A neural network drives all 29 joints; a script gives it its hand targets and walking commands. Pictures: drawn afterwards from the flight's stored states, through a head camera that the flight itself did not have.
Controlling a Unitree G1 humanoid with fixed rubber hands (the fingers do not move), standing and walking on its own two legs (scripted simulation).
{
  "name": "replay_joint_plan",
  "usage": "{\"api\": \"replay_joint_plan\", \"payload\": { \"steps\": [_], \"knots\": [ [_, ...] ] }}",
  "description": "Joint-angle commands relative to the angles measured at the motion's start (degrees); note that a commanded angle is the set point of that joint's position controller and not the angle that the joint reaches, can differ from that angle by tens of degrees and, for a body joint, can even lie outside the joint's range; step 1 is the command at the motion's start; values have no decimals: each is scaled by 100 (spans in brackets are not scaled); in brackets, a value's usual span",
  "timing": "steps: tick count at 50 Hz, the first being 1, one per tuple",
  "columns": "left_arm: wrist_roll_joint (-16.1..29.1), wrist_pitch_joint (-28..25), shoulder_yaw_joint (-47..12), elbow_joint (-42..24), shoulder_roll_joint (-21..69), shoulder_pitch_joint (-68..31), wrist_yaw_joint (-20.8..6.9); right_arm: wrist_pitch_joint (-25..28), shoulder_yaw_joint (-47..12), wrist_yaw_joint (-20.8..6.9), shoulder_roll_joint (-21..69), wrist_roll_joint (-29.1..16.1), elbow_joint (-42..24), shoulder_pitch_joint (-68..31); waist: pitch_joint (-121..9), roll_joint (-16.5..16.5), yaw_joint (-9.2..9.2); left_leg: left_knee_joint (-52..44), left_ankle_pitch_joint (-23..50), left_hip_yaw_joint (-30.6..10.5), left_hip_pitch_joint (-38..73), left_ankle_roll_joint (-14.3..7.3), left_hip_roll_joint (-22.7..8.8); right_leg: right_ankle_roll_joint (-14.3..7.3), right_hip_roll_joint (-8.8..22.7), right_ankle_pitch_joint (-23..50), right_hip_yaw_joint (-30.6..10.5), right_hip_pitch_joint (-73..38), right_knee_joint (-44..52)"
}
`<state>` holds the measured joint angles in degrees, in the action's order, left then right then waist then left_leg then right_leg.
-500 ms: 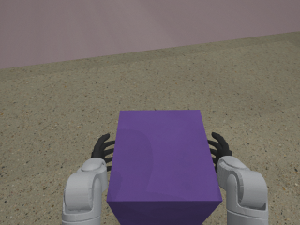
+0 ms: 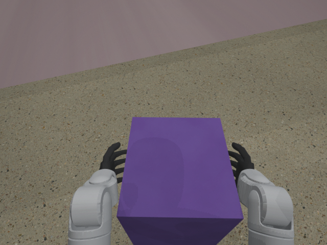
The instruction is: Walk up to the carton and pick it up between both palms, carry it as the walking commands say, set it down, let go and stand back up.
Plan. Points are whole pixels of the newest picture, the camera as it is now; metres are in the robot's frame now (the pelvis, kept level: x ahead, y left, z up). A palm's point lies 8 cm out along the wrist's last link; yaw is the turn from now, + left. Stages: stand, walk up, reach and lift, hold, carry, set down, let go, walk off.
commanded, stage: carry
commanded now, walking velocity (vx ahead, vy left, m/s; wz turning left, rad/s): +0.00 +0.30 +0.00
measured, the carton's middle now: (174, 186) +0.28 +0.00 -0.01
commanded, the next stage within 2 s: none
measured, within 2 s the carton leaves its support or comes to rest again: neither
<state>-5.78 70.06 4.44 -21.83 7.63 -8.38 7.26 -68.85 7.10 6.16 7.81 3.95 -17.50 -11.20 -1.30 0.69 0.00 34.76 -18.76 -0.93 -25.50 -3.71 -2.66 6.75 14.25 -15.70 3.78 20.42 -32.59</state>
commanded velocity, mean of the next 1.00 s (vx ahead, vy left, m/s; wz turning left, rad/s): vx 0.00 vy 0.30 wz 0.00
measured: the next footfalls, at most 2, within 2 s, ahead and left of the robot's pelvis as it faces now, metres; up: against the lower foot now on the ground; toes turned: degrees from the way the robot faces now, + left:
right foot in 0.32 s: +0.00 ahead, +0.02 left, +0.00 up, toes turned -9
left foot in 0.66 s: +0.07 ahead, +0.38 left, +0.00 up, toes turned +0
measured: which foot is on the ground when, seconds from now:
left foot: down 0.00-0.34, up 0.36-0.64, down 0.66-1.00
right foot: down 0.00-0.00, up 0.02-0.30, down 0.32-0.68, up 0.70-1.00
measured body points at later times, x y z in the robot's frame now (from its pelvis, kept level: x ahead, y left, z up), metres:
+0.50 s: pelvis -0.02 +0.16 +0.01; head +0.01 +0.12 +0.46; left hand +0.27 +0.29 +0.09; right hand +0.26 +0.00 +0.06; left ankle -0.03 +0.29 -0.65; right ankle -0.04 +0.03 -0.72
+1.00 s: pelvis -0.06 +0.36 -0.01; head -0.03 +0.35 +0.44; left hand +0.24 +0.48 +0.06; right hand +0.21 +0.18 +0.05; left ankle +0.03 +0.38 -0.72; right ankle -0.09 +0.26 -0.72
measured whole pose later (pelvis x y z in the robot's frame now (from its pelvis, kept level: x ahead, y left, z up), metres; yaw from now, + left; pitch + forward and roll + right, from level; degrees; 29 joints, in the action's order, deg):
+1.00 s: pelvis -0.06 +0.36 -0.01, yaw -6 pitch +3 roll +2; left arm -5.3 69.0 4.6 -23.4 7.6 -9.1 6.9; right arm -68.4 6.9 6.5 8.0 4.0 -20.3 -11.3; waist 0.7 -0.7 0.4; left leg 30.6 -8.0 11.3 -27.0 -8.8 5.5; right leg 5.3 2.1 -30.5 2.7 23.8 -47.0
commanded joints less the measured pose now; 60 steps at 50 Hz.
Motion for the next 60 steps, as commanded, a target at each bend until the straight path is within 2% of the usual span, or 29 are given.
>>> {"api": "replay_joint_plan", "payload": {
  "steps": [1, 2, 4, 7, 10, 12, 13, 15, 17, 19, 21, 25, 28, 30, 32, 33, 34, 35, 37, 41, 45, 47, 48, 50, 51, 52, 54, 57, 60],
  "knots": [
    [2620, -200, -4086, -1187, 5313, -3598, -1496, 151, -4227, -1361, 5483, -2327, -1225, -2975, -2551, 636, -68, -687, 4601, -738, 2421, -849, -1499, -3, -1012, -2317, 117, 1487, -3901],
    [2682, -173, -4182, -953, 5398, -3433, -1511, 155, -4214, -1342, 5328, -2286, -1207, -2806, -2508, 852, -121, -894, 3091, -377, 2022, -873, -1318, -38, -867, -2092, 39, 1374, -3945],
    [2703, -223, -4257, -1143, 5377, -3518, -1529, 172, -4217, -1380, 5403, -2320, -1181, -2845, -2266, 860, -97, -1092, 2111, -248, 1894, -608, -953, -18, -966, -1708, 115, 1467, -3861],
    [2639, -187, -4298, -1156, 5358, -3529, -1466, 134, -3938, -1415, 5385, -2100, -762, -2271, -2249, 1195, -24, -932, 3110, -258, 2207, -614, -811, -53, -1033, -1607, 163, 1528, -3050],
    [2577, -206, -4073, -1029, 5201, -3229, -1487, 187, -4105, -1385, 5544, -2117, -868, -2357, -2448, 935, -22, -626, 4156, -563, 2216, -970, -1013, -299, -1020, -1553, 127, 740, -1563],
    [2584, -196, -3919, -901, 5295, -3334, -1573, 194, -4259, -1313, 5563, -2140, -1051, -2854, -2518, 803, 88, -481, 3835, -563, 1746, -847, -888, -555, -825, -630, -21, -283, 36],
    [2559, -254, -3885, -918, 5323, -3366, -1627, 227, -4376, -1308, 5506, -2185, -1117, -3016, -2415, 388, 167, -381, 3274, -524, 1043, -583, -718, -619, -467, 230, -365, -1011, 920],
    [2482, -308, -3806, -828, 5257, -3108, -1674, 261, -4601, -1212, 5581, -2260, -1189, -3016, -2019, -2590, 84, 1962, -959, 136, -1711, 290, 448, -1495, 1992, 3284, -3363, -2475, 1456],
    [2611, -373, -3796, -943, 5493, -3233, -1692, 303, -4642, -1289, 5646, -2506, -1843, -3826, -2021, -1383, 165, 3436, -810, -775, -1593, 310, 253, -1939, 1628, 3506, -2570, -2196, 1004],
    [2603, -262, -3730, -772, 5454, -3237, -1694, 217, -4425, -1249, 5492, -2264, -1328, -3322, -2075, -772, 170, 3013, -295, -475, -1659, 290, 361, -1539, 836, 3845, -1676, -2488, 594],
    [2676, -296, -3673, -917, 5355, -3143, -1684, 241, -4546, -1222, 5278, -2354, -1709, -3356, -1826, -1210, 121, 2676, -190, -238, -1511, 419, 342, -1374, 592, 5193, -1482, -2435, 479],
    [2393, -148, -3413, -567, 5002, -2392, -1673, 57, -4483, -1167, 5163, -2175, -1142, -2506, -1880, -1711, 153, 1673, -273, 240, -1535, 564, 314, -1377, 625, 6012, -1187, -3005, 476],
    [2474, -205, -3755, -932, 5106, -2891, -1558, 97, -4434, -1234, 5157, -2199, -1275, -2528, -2097, -1851, 91, -404, 120, 291, -176, 457, 24, -944, 490, 4699, -658, -2179, 259],
    [2531, -192, -3976, -1044, 5096, -3093, -1558, 122, -4515, -1252, 5066, -2188, -1403, -2760, -2283, -1360, -41, -1503, 829, 587, 1353, 274, 168, -575, 82, 2895, -115, -1203, -493],
    [2416, -205, -4046, -1350, 4962, -3182, -1476, 134, -4332, -1363, 5257, -2266, -1127, -2549, -2687, 1475, -52, -839, 4974, -1255, 2789, -395, -1429, 20, -1036, -2123, 325, 1026, -2487],
    [2557, -183, -4177, -1395, 5155, -3551, -1465, 113, -4244, -1407, 5222, -2332, -1314, -2807, -2657, 1508, -53, -903, 4473, -1325, 2624, -557, -1579, -75, -1173, -2620, 80, 1421, -3437],
    [2527, -185, -4209, -1220, 5127, -3412, -1484, 91, -4212, -1435, 5246, -2302, -1077, -2698, -2373, 1005, -51, -973, 3498, -992, 2120, -700, -1449, -93, -1077, -2418, 8, 1383, -3891],
    [2605, -117, -4193, -614, 5235, -3272, -1551, 71, -4059, -1408, 5039, -2175, -843, -2645, -2283, 1039, -101, -1272, 1655, -628, 1571, -835, -1319, -119, -943, -2009, 56, 1231, -4029],
    [2480, -142, -4063, -646, 5216, -3166, -1514, 72, -4065, -1423, 5116, -2275, -943, -2832, -2074, 1014, -78, -1620, 144, -316, 1394, -585, -768, -133, -995, -1439, 46, 1251, -3821],
    [2438, -107, -4130, -748, 5169, -3271, -1462, 73, -3949, -1517, 5265, -2101, -552, -2188, -2260, 848, -27, -1342, 1711, -575, 2177, -605, -789, -186, -1087, -1465, 38, 1374, -3121],
    [2496, -142, -3918, -783, 4999, -3246, -1584, 155, -4175, -1429, 5370, -2077, -727, -2488, -2491, 349, -84, -1425, 2211, -1031, 1960, -1106, -1138, -477, -987, -1524, 60, 495, -1527],
    [2555, -201, -3914, -779, 5193, -3216, -1636, 183, -4427, -1398, 5517, -2230, -911, -2909, -2567, 495, 55, -1327, 2251, -876, 1235, -815, -925, -714, -910, -1129, -29, -714, 99],
    [2349, -182, -3762, -549, 5182, -3047, -1646, 92, -4386, -1417, 5441, -2225, -529, -2689, -2300, 285, 185, -1445, 1450, -335, 138, -8, -561, -946, -586, -556, -226, -1873, 1141],
    [2264, -249, -3653, -435, 5150, -2714, -1671, 131, -4697, -1396, 5283, -2389, -872, -2966, -2067, -2958, 184, 2125, -1149, -51, -1701, 747, 323, -2091, 2307, -1186, -3969, -1907, 2089],
    [2354, -294, -3918, -749, 5229, -3129, -1621, 136, -4523, -1491, 5361, -2395, -962, -3079, -1412, -2051, 186, 3772, -937, -778, -1913, 835, -47, -2381, 2597, -1251, -3961, -954, 2430],
    [2369, -241, -3829, -499, 5177, -3058, -1601, 112, -4440, -1444, 5278, -2455, -1100, -3486, -1402, -1044, 133, 3993, -482, -1079, -1308, 604, -86, -2156, 1784, -711, -3147, -686, 2004],
    [2581, -168, -3867, -618, 5359, -3566, -1639, 111, -4200, -1462, 5308, -2277, -902, -3350, -1442, -157, 109, 3420, 102, -634, -973, 405, 168, -1559, 761, 607, -1813, -684, 1402],
    [2313, -38, -3600, -316, 5096, -2789, -1565, -23, -4076, -1385, 4976, -2130, -736, -2661, -1524, -838, 69, 2379, -178, -164, -1100, 465, 132, -1350, 559, 3846, -1249, -1545, 801],
    [2199, 7, -3504, -229, 5068, -2622, -1547, -109, -4088, -1399, 5073, -2108, -414, -2416, -1680, -1288, 91, 708, -586, 213, -685, 518, 87, -1219, 481, 4542, -905, -1923, 495]
  ]
}}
